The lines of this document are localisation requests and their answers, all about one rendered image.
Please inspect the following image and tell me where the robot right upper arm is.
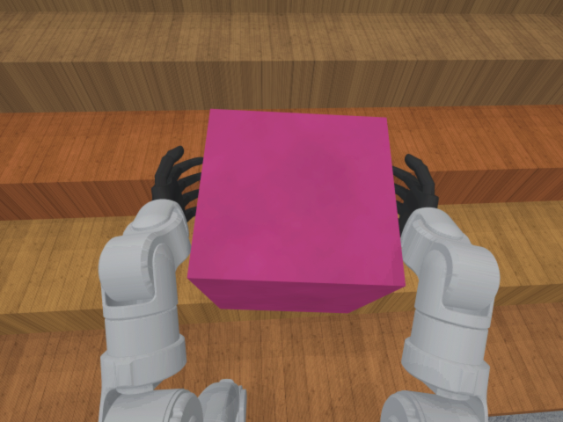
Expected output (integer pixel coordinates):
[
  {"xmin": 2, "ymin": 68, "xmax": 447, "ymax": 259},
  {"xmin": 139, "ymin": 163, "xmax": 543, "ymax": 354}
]
[{"xmin": 380, "ymin": 390, "xmax": 480, "ymax": 422}]

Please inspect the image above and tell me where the robot left forearm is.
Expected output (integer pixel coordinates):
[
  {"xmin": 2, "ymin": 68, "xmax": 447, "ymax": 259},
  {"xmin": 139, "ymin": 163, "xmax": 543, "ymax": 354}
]
[{"xmin": 99, "ymin": 199, "xmax": 191, "ymax": 422}]

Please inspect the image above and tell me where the robot left thigh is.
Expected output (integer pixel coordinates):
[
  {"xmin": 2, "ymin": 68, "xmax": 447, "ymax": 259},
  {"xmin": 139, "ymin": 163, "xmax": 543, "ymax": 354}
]
[{"xmin": 198, "ymin": 382, "xmax": 247, "ymax": 422}]

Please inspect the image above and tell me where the robot right hand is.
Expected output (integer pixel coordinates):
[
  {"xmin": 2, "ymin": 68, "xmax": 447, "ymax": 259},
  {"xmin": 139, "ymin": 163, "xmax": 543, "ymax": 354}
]
[{"xmin": 392, "ymin": 154, "xmax": 439, "ymax": 237}]

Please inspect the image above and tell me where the carton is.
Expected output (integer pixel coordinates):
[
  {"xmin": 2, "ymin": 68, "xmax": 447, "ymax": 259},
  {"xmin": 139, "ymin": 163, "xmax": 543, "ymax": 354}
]
[{"xmin": 187, "ymin": 109, "xmax": 406, "ymax": 313}]

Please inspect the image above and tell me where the robot right forearm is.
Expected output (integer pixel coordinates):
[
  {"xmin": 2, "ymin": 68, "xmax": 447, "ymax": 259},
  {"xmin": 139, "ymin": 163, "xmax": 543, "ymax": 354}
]
[{"xmin": 400, "ymin": 207, "xmax": 500, "ymax": 422}]

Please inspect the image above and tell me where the robot left upper arm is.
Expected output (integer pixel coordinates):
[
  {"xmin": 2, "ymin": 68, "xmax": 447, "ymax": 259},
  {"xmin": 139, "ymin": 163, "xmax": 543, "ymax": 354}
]
[{"xmin": 104, "ymin": 389, "xmax": 203, "ymax": 422}]

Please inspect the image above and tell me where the robot left hand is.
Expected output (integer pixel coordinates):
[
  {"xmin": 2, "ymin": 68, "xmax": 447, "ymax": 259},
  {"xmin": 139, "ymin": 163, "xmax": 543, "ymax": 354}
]
[{"xmin": 151, "ymin": 146, "xmax": 203, "ymax": 222}]

